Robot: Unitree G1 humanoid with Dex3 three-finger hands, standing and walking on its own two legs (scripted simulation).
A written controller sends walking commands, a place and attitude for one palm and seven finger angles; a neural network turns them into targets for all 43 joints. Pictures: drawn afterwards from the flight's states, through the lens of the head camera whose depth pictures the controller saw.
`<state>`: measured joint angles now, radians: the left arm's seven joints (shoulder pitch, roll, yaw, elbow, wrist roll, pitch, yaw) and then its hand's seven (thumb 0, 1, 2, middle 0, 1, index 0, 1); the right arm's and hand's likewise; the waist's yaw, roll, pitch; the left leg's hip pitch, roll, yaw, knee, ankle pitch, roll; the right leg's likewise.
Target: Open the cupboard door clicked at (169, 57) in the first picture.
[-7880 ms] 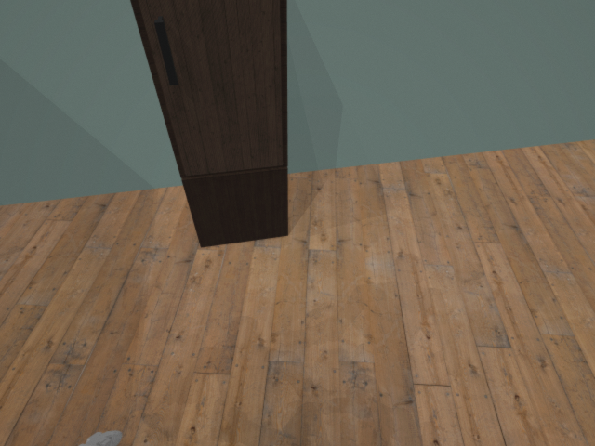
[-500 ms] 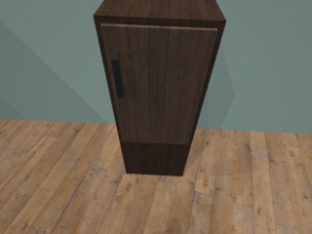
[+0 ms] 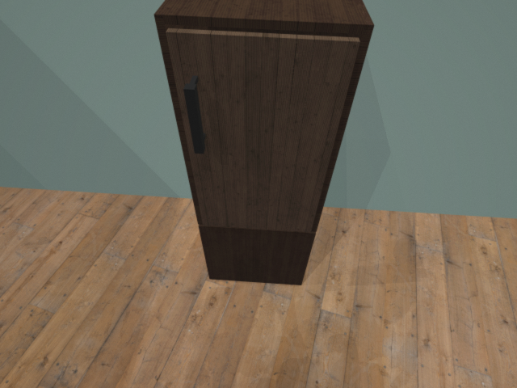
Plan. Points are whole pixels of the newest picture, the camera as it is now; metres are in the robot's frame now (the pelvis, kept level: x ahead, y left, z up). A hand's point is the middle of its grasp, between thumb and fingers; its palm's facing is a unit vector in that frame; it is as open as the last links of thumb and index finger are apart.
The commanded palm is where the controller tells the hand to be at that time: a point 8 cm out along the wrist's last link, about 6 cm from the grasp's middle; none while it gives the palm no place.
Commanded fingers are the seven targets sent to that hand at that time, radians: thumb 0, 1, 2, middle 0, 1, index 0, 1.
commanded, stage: look again from close up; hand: left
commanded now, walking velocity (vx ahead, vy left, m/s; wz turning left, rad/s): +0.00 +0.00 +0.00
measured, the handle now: (197, 116) +0.61 +0.16 +0.09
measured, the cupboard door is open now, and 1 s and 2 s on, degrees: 0 0 0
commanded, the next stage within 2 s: shuffle to correct the standing spot in 0.46 s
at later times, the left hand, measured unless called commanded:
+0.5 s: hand out of the picture +0.04 +0.18 -0.17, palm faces +0.02 -0.98 -0.21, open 7.3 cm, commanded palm none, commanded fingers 0.00 0.90 0.90 -0.20 -0.30 -0.20 -0.30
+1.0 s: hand out of the picture -0.04 +0.15 -0.18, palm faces +0.08 -0.98 -0.16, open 7.3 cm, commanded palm none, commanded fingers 0.00 0.90 0.90 -0.20 -0.30 -0.20 -0.30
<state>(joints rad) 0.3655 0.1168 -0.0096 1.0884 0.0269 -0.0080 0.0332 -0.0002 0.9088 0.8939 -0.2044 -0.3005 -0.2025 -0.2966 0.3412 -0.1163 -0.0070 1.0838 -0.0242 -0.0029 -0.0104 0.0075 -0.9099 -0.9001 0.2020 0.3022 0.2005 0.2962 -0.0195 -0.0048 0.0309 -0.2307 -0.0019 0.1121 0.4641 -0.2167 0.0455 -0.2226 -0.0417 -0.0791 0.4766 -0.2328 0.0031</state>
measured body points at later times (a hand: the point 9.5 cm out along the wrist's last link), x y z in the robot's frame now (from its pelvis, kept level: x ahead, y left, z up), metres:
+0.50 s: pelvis -0.01 +0.00 +0.00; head -0.03 +0.01 +0.45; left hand +0.03 +0.23 -0.15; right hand +0.04 -0.24 -0.14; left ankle +0.02 +0.09 -0.74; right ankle +0.01 -0.12 -0.74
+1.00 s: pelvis +0.03 -0.01 +0.00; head +0.02 -0.01 +0.45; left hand -0.04 +0.20 -0.16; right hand -0.02 -0.22 -0.17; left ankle +0.02 +0.09 -0.73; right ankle +0.01 -0.12 -0.74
